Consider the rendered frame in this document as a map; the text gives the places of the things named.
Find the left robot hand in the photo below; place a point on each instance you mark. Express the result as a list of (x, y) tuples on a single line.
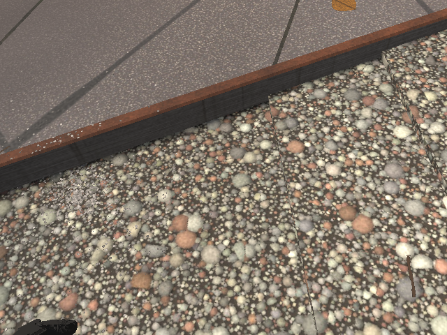
[(49, 327)]

